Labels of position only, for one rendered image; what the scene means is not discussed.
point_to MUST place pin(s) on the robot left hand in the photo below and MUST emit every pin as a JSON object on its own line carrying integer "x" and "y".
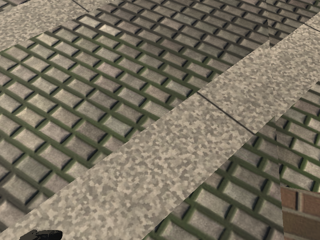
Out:
{"x": 42, "y": 235}

